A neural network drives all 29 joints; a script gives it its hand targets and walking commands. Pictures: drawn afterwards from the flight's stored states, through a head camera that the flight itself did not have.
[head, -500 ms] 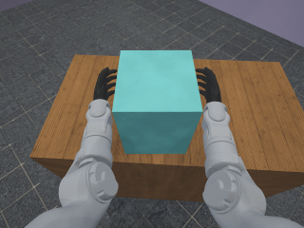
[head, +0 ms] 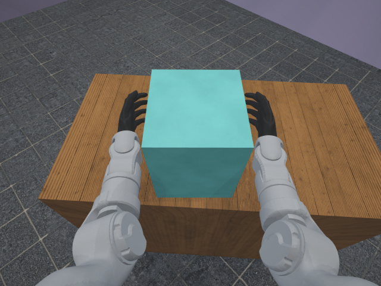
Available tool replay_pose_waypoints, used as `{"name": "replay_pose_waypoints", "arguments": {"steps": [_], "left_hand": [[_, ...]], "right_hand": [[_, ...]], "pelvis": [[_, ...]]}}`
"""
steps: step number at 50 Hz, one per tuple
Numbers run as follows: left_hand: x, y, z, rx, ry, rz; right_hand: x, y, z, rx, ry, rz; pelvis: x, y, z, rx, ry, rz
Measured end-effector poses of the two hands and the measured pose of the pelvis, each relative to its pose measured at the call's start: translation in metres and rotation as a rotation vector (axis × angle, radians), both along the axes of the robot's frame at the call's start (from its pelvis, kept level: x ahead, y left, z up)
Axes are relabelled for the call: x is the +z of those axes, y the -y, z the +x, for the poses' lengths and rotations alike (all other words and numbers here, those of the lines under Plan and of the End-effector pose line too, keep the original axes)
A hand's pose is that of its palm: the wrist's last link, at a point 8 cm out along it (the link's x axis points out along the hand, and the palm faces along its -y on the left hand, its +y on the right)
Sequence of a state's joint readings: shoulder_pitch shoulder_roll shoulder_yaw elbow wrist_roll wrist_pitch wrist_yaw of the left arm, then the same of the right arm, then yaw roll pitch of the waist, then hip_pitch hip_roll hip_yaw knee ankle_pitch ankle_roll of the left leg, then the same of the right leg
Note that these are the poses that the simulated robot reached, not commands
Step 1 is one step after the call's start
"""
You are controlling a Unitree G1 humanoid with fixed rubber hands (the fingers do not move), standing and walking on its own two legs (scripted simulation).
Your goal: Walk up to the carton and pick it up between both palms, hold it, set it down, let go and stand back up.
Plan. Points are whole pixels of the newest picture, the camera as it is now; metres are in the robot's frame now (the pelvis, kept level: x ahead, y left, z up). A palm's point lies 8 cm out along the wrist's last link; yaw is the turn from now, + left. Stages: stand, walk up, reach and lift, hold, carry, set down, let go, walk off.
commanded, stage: reach and lift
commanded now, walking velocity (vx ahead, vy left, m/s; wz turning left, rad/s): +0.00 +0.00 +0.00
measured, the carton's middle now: (194, 138) +0.45 +0.04 +0.00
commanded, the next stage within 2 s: none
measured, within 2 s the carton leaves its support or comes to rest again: leaves its support in 0.44 s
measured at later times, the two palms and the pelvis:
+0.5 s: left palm (125, 146) +0.37 +0.18 +0.08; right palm (273, 146) +0.37 -0.12 +0.09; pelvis -0.03 +0.00 +0.00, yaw +0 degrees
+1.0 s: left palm (121, 138) +0.36 +0.17 +0.12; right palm (282, 138) +0.36 -0.12 +0.13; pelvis -0.03 +0.00 +0.00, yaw +1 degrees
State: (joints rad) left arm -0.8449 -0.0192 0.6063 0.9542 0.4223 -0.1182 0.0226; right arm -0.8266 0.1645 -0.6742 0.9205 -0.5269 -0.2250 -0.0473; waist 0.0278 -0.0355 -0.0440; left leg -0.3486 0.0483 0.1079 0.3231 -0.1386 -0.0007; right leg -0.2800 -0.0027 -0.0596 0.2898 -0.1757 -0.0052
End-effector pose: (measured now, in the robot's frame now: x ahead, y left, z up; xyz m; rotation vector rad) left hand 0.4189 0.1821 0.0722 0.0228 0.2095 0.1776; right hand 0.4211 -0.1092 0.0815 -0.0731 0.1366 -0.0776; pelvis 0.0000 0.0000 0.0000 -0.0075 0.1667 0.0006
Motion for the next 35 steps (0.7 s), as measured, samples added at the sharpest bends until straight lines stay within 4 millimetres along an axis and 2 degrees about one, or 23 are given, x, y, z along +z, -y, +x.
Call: {"name": "replay_pose_waypoints", "arguments": {"steps": [9,20,26,35], "left_hand": [[0.0,0.003,-0.014,-0.009,-0.018,0.003],[0.0,0.009,-0.041,-0.008,-0.049,-0.004],[0.01,0.006,-0.054,0.004,-0.05,-0.013],[0.041,0.002,-0.059,0.004,-0.03,-0.008]], "right_hand": [[-0.001,0.003,-0.015,-0.004,-0.01,0.006],[0.002,0.008,-0.041,-0.007,-0.033,0.02],[0.015,0.005,-0.05,0.001,-0.032,0.035],[0.046,0.002,-0.055,0.0,-0.01,0.06]], "pelvis": [[0.001,0.0,-0.005,0.003,0.03,-0.003],[0.002,0.002,-0.019,-0.002,0.075,-0.004],[0.002,0.003,-0.028,-0.001,0.106,-0.003],[0.003,0.002,-0.035,0.007,0.173,0.001]]}}
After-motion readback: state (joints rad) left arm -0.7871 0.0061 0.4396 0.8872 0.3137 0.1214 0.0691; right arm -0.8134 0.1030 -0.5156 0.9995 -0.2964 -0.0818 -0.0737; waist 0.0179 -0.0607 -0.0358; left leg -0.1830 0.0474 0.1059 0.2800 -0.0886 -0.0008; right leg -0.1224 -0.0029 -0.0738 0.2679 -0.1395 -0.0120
